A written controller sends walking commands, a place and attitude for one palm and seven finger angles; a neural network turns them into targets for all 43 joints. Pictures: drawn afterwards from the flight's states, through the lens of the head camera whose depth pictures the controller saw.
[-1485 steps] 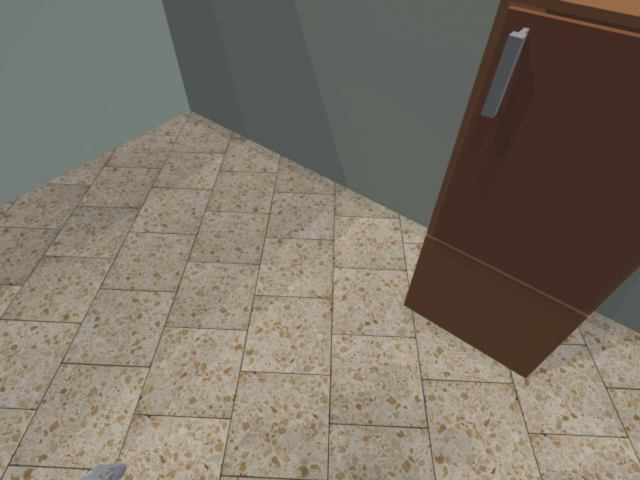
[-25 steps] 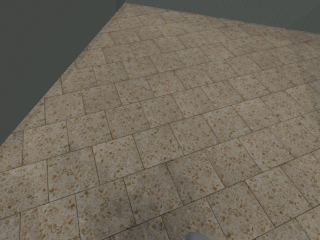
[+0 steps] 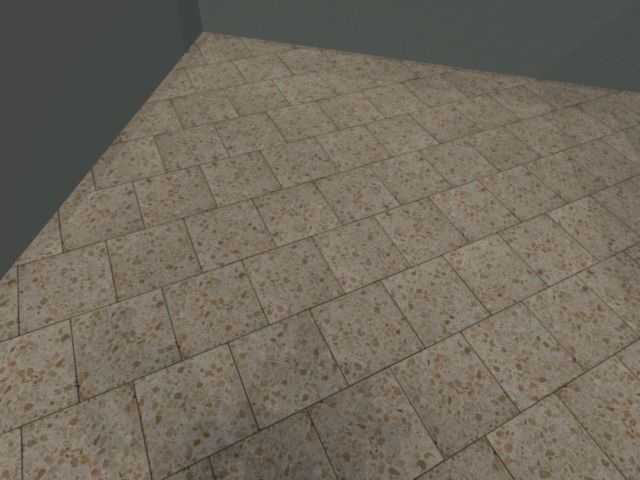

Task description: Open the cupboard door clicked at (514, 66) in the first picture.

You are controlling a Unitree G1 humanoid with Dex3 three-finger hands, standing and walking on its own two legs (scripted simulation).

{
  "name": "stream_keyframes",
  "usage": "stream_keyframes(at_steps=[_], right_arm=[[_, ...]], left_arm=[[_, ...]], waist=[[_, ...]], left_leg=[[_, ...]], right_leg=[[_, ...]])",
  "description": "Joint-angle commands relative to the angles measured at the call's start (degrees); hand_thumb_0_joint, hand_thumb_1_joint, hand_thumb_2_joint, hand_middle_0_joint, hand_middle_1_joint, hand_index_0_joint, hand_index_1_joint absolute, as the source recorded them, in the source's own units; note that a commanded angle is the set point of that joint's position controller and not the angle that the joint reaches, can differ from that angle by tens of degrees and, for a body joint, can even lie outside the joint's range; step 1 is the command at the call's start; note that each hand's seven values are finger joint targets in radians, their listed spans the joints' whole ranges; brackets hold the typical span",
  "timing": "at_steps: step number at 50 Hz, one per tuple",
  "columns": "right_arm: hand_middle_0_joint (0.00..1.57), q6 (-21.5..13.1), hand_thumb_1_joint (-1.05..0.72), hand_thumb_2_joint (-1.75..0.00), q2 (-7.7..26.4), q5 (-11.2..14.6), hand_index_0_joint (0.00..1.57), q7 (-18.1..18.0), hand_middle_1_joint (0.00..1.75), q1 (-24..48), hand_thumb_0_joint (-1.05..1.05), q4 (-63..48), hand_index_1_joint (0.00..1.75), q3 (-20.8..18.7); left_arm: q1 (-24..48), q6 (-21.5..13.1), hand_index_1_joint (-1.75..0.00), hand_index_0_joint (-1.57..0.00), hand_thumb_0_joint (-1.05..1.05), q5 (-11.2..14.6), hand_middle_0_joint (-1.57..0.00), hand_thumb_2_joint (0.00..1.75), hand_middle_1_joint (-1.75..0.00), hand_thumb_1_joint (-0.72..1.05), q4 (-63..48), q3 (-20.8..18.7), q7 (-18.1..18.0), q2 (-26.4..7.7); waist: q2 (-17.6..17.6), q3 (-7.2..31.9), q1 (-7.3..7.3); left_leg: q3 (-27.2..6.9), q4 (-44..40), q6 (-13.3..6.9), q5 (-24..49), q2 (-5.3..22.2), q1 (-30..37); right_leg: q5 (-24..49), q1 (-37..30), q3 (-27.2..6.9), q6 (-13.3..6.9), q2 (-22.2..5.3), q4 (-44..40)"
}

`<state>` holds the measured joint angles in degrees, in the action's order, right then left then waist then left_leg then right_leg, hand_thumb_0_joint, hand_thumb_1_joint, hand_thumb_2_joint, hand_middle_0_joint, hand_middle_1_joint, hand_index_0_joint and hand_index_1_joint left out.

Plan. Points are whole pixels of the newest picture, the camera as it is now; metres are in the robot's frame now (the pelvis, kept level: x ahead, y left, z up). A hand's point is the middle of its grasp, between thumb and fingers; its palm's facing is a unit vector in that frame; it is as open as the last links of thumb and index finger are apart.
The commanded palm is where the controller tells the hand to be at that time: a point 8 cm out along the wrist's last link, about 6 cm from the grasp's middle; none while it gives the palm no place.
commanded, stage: turn to face it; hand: left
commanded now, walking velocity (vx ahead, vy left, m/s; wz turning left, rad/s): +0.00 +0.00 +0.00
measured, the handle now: out of the picture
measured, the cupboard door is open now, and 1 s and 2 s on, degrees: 44 44 44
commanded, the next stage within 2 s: none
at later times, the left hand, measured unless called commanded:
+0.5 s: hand (192, 429) +0.22 +0.20 -0.19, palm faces +0.25 -0.95 -0.21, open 7.2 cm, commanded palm none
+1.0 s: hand (221, 454) +0.18 +0.14 -0.17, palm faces +0.54 -0.81 -0.23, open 7.4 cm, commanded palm none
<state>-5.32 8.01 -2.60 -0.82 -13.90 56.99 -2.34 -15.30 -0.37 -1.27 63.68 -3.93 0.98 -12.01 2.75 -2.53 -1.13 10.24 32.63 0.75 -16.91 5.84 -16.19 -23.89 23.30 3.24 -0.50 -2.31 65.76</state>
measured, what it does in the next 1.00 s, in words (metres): walks ahead, turning left: right foot, then left foot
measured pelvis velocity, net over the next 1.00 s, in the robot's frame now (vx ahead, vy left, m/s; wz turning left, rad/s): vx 0.25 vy -0.04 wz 0.58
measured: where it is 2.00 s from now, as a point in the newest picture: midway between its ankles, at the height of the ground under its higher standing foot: (321, 432)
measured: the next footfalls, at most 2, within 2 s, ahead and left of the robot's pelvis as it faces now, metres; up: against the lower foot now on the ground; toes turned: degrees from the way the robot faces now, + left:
right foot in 0.16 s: +0.18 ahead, -0.15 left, +0.00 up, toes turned -5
left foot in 0.44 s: +0.22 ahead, +0.11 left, +0.00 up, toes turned +22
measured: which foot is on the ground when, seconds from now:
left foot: down 0.00-0.16, up 0.18-0.42, down 0.44-0.72, up 0.74-1.00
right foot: up 0.00-0.14, down 0.16-0.42, up 0.44-0.72, down 0.74-1.00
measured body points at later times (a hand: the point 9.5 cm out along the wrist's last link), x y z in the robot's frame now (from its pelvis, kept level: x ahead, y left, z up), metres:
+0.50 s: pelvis +0.18 -0.01 -0.01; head +0.21 +0.02 +0.43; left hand +0.20 +0.25 -0.17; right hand +0.29 -0.25 -0.15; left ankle +0.18 +0.10 -0.73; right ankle +0.14 -0.15 -0.69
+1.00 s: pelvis +0.25 -0.04 +0.00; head +0.31 +0.00 +0.45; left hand +0.15 +0.19 -0.15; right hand +0.50 -0.20 -0.13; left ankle +0.20 +0.05 -0.71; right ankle +0.29 -0.17 -0.73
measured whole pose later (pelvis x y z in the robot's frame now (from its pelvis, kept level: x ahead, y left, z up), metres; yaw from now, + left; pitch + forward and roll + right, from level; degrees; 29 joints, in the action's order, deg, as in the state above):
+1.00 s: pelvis +0.25 -0.04 +0.00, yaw +33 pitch +2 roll +2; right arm 3.7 14.1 -0.5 1.7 -3.9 51.7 -3.9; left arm -14.1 -0.2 -1.5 52.9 -2.5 -0.8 -12.1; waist 2.7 -7.2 0.0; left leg 6.3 41.9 3.2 -24.0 0.9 -21.8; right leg -20.1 12.7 11.8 2.2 -9.2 32.3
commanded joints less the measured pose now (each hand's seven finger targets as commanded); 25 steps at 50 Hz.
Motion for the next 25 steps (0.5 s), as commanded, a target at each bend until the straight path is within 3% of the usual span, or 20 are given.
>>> stream_keyframes(at_steps=[1,3,4,5,6,7,8,9,10,11,12,14,17,19,20,21,22,23,24,25], right_arm=[[0.20,0.65,-0.90,-0.90,10.22,0.18,0.20,-0.72,0.30,-10.44,0.00,3.22,0.30,-2.08],[0.20,1.35,-0.90,-0.90,9.64,0.53,0.20,-0.48,0.30,-9.80,0.00,3.39,0.30,-1.72],[0.20,1.86,-0.90,-0.90,10.00,0.74,0.20,-0.40,0.30,-9.09,0.00,3.44,0.30,-1.66],[0.20,2.31,-0.90,-0.90,9.64,0.93,0.20,-0.31,0.30,-7.88,0.00,3.45,0.30,-1.57],[0.20,2.52,-0.90,-0.90,9.36,1.29,0.20,-0.17,0.30,-6.48,0.00,3.31,0.30,-1.34],[0.20,2.63,-0.90,-0.90,6.86,1.82,0.20,0.21,0.30,-5.56,0.00,2.57,0.30,-0.83],[0.20,3.26,-0.90,-0.90,4.87,2.08,0.20,0.40,0.30,-6.65,0.00,0.97,0.30,-0.70],[0.20,3.97,-0.90,-0.90,5.52,2.16,0.20,0.45,0.30,-4.91,0.00,0.24,0.30,-0.80],[0.20,4.48,-0.90,-0.90,4.64,2.12,0.20,0.05,0.30,-0.88,0.00,-0.17,0.30,-1.48],[0.20,4.49,-0.90,-0.90,5.25,2.06,0.20,-0.03,0.30,-0.01,0.00,-0.11,0.30,-1.20],[0.20,4.75,-0.90,-0.90,4.63,2.02,0.20,0.14,0.30,0.14,0.00,0.28,0.30,-1.19],[0.20,5.27,-0.90,-0.90,2.74,2.02,0.20,0.80,0.30,-1.75,0.00,0.67,0.30,-0.62],[0.20,5.68,-0.90,-0.90,2.03,1.75,0.20,1.60,0.30,-2.81,0.00,0.53,0.30,-0.57],[0.20,5.60,-0.90,-0.90,4.17,1.27,0.20,1.83,0.30,-5.16,0.00,-0.09,0.30,-1.08],[0.20,5.42,-0.90,-0.90,7.20,1.09,0.20,1.83,0.30,-8.11,0.00,-0.08,0.30,-1.97],[0.20,4.99,-0.90,-0.90,13.71,0.46,0.20,1.38,0.30,-11.73,0.00,-0.89,0.30,-3.42],[0.20,5.48,-0.90,-0.90,17.56,0.65,0.20,0.52,0.30,-13.35,0.00,-1.00,0.30,-4.20],[0.20,5.28,-0.90,-0.90,17.84,0.65,0.20,-0.05,0.30,-11.94,0.00,-1.33,0.30,-4.41],[0.20,5.10,-0.90,-0.90,17.42,0.69,0.20,-0.47,0.30,-9.52,0.00,-2.18,0.30,-4.33],[0.20,5.07,-0.90,-0.90,15.17,0.80,0.20,-0.64,0.30,-6.00,0.00,-3.27,0.30,-3.71]], left_arm=[[7.29,-1.52,-0.30,-0.20,0.00,0.02,-0.20,0.90,-0.30,0.90,-7.96,0.29,1.27,0.52],[6.72,-1.69,-0.30,-0.20,0.00,-0.18,-0.20,0.90,-0.30,0.90,-7.38,0.53,1.13,0.84],[5.22,-1.83,-0.30,-0.20,0.00,-0.23,-0.20,0.90,-0.30,0.90,-6.77,0.59,1.02,0.54],[2.32,-2.10,-0.30,-0.20,0.00,-0.25,-0.20,0.90,-0.30,0.90,-5.86,0.24,0.76,-0.44],[-1.91,-2.35,-0.30,-0.20,0.00,-0.27,-0.20,0.90,-0.30,0.90,-4.49,-0.34,0.49,-2.38],[-6.45,-2.99,-0.30,-0.20,0.00,-0.59,-0.20,0.90,-0.30,0.90,-3.37,-1.45,-0.23,-6.83],[-9.50,-2.73,-0.30,-0.20,0.00,-0.30,-0.20,0.90,-0.30,0.90,-2.82,-2.62,-0.73,-12.83],[-8.17,-1.83,-0.30,-0.20,0.00,-0.03,-0.20,0.90,-0.30,0.90,-4.11,-2.33,-1.05,-13.74],[-4.64,-1.64,-0.30,-0.20,0.00,-0.02,-0.20,0.90,-0.30,0.90,-4.71,-2.53,-1.94,-10.07],[-2.22,-1.83,-0.30,-0.20,0.00,-0.07,-0.20,0.90,-0.30,0.90,-5.48,-1.94,-2.39,-8.24],[-0.79,-1.92,-0.30,-0.20,0.00,-0.09,-0.20,0.90,-0.30,0.90,-6.05,-1.53,-2.59,-6.40],[1.65,-2.19,-0.30,-0.20,0.00,-0.15,-0.20,0.90,-0.30,0.90,-7.27,-1.51,-2.63,-6.31],[3.48,-1.93,-0.30,-0.20,0.00,-0.04,-0.20,0.90,-0.30,0.90,-8.08,-2.06,-2.54,-7.19],[4.20,-1.55,-0.30,-0.20,0.00,0.43,-0.20,0.90,-0.30,0.90,-9.37,-2.34,-2.37,-7.55],[4.33,-1.23,-0.30,-0.20,0.00,0.61,-0.20,0.90,-0.30,0.90,-10.08,-1.91,-2.17,-7.03],[4.05,-0.64,-0.30,-0.20,0.00,1.31,-0.20,0.90,-0.30,0.90,-12.42,-1.54,-1.94,-4.10],[7.33,-0.03,-0.30,-0.20,0.00,1.01,-0.20,0.90,-0.30,0.90,-14.88,-0.77,-2.34,-3.88],[10.63,0.54,-0.30,-0.20,0.00,0.40,-0.20,0.90,-0.30,0.90,-15.84,-0.90,-2.55,-4.21],[12.06,0.62,-0.30,-0.20,0.00,0.39,-0.20,0.90,-0.30,0.90,-15.56,-0.99,-2.47,-3.39],[12.20,0.77,-0.30,-0.20,0.00,0.40,-0.20,0.90,-0.30,0.90,-15.08,-1.05,-2.17,-4.05]], waist=[[-12.50,0.88,-0.94],[-11.55,1.00,-1.13],[-10.86,1.58,-0.33],[-7.24,2.17,1.28],[-4.34,4.19,3.66],[4.95,5.81,6.05],[16.59,7.33,6.58],[12.31,5.33,7.13],[13.23,0.67,6.10],[13.75,0.00,4.80],[11.05,1.64,3.79],[7.97,4.45,1.73],[5.53,3.35,0.31],[2.92,4.80,-1.23],[-3.68,7.18,-2.75],[-19.85,9.96,-4.39],[-20.87,12.04,-6.21],[-13.83,10.44,-5.70],[-16.41,8.20,-4.51],[-15.54,5.33,-3.18]], left_leg=[[-6.45,-16.73,-6.31,25.19,13.02,11.15],[-5.78,-15.04,-6.31,24.65,10.63,7.29],[-6.30,-13.27,-6.05,22.06,9.83,5.39],[-6.55,-10.14,-4.80,18.14,8.52,2.43],[-5.82,-5.65,-3.07,12.07,5.69,-1.37],[-1.89,4.68,-0.23,-0.28,0.29,-10.27],[-0.86,18.38,1.38,-19.92,-4.17,-16.13],[-5.64,27.14,0.65,-24.07,-2.58,-16.11],[-7.19,33.83,0.77,-19.51,-0.95,-20.15],[-9.32,35.01,1.47,-16.81,1.07,-21.49],[-9.27,32.83,1.85,-15.27,1.69,-18.88],[-7.37,22.77,2.30,-13.24,1.42,-13.61],[-1.57,8.77,2.33,-3.40,-1.59,-7.59],[0.29,-1.07,1.49,5.53,-3.48,0.13],[-3.54,-4.55,-0.14,16.75,-1.10,7.71],[-24.92,-7.55,-8.70,36.92,13.23,15.11],[-34.38,-10.75,-15.18,41.69,20.87,15.44],[-34.21,-10.85,-15.02,34.09,19.91,14.18],[-32.71,-10.70,-13.67,32.41,17.70,11.62],[-28.75,-10.66,-11.99,32.02,15.50,8.09]], right_leg=[[3.14,8.47,-0.67,0.68,-4.43,-14.31],[6.16,-0.01,3.80,1.07,-1.60,-24.75],[9.22,-4.73,5.15,1.31,-0.48,-28.23],[13.29,-11.01,6.18,1.38,0.56,-32.91],[16.81,-19.14,4.43,1.41,-0.33,-36.93],[19.18,-28.16,-6.03,-1.17,-9.85,-40.83],[19.21,-30.06,-19.42,-7.02,-23.56,-49.37],[10.89,-23.94,-20.89,-10.09,-26.20,-52.00],[17.45,-21.20,-19.55,-10.02,-25.64,-52.20],[28.70,-20.69,-14.96,-9.52,-24.56,-49.47],[36.94,-19.79,-7.86,-8.22,-22.68,-47.42],[44.20,-19.06,0.15,-6.17,-20.67,-44.30],[41.91,-16.78,5.96,-3.38,-18.29,-40.55],[38.59,-14.85,8.98,-0.76,-16.30,-33.71],[31.72,-9.86,10.10,1.46,-14.24,-25.68],[2.85,3.39,11.26,5.79,-6.44,-12.08],[-18.51,7.21,3.36,5.79,-2.83,-1.21],[-15.36,11.13,-0.58,5.30,-2.89,3.61],[-10.94,13.36,-2.26,5.48,-3.97,4.97],[-6.76,12.54,-3.26,5.85,-4.74,3.76]])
